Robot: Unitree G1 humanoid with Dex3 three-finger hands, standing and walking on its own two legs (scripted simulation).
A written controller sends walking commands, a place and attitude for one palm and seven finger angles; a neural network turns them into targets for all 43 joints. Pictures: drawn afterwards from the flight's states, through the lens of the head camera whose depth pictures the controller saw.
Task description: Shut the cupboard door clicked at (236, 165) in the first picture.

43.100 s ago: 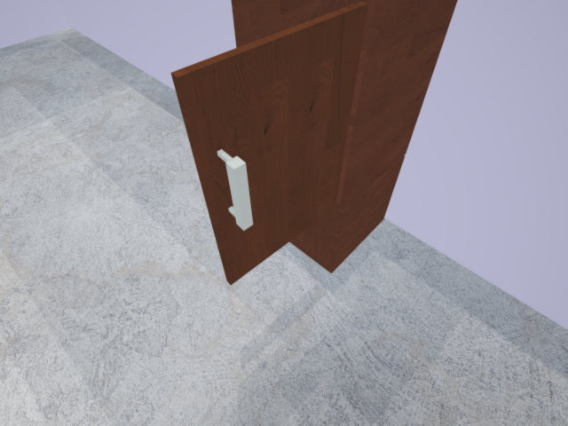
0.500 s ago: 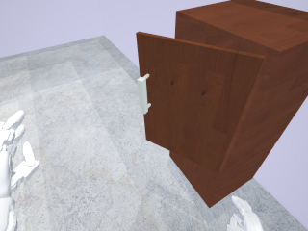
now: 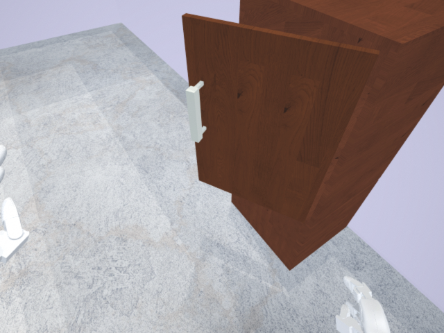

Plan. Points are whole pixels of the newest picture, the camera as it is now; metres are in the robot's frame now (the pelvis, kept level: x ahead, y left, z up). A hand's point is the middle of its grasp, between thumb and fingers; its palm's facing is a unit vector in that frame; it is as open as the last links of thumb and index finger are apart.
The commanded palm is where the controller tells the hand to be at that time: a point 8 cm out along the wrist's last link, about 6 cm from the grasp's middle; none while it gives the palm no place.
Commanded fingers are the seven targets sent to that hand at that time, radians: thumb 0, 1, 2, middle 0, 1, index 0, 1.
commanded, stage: step back with the hand held close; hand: left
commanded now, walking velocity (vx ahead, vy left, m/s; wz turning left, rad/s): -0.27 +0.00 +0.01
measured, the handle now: (198, 112) +0.66 +0.11 +0.02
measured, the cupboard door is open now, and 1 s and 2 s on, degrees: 29 29 29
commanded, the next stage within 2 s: stop stepping back and stand still in 1.14 s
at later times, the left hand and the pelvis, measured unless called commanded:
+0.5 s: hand out of the picture +0.13 +0.27 +0.17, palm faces +0.52 -0.71 -0.46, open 7.4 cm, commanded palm +0.06 +0.30 +0.18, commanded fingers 0.00 0.90 0.90 -0.20 -0.30 -0.20 -0.30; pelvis -0.07 -0.01 -0.02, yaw +3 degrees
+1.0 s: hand out of the picture +0.04 +0.28 +0.18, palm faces +0.60 -0.67 -0.43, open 7.4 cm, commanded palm -0.02 +0.30 +0.18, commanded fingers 0.00 0.90 0.90 -0.20 -0.30 -0.20 -0.30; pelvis -0.13 -0.01 -0.01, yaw +6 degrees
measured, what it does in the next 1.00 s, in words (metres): walks backwards: right foot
